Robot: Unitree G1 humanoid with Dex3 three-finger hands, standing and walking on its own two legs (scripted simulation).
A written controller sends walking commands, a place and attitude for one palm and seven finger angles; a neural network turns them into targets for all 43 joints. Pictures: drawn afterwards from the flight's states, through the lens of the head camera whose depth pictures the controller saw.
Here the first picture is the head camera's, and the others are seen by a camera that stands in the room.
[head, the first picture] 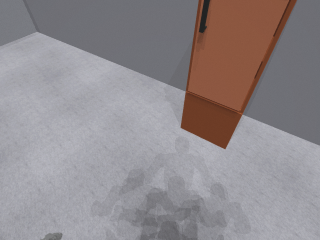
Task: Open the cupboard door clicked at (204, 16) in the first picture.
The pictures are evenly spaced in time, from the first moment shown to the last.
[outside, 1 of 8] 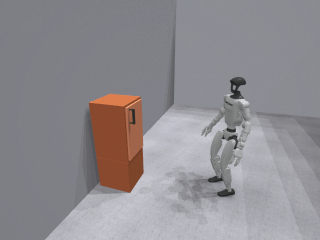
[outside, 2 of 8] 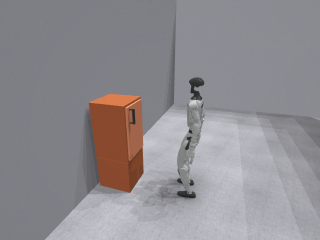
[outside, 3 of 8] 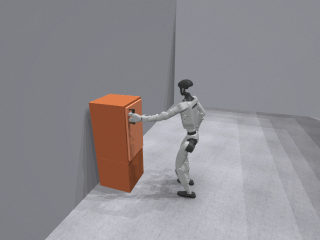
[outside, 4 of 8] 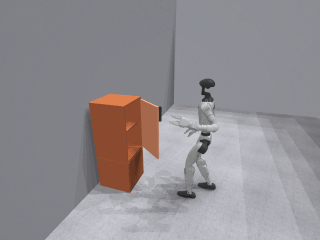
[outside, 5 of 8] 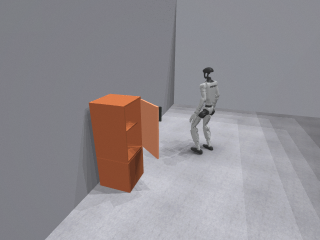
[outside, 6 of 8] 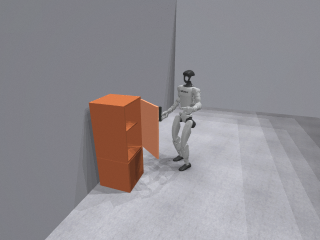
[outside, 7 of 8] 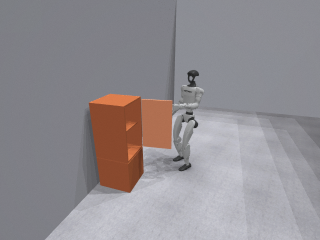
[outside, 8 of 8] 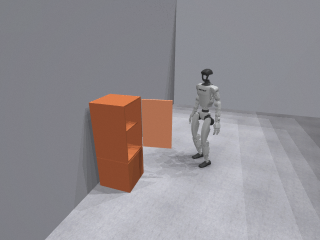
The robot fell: no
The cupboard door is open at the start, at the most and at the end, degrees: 0 100 100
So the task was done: yes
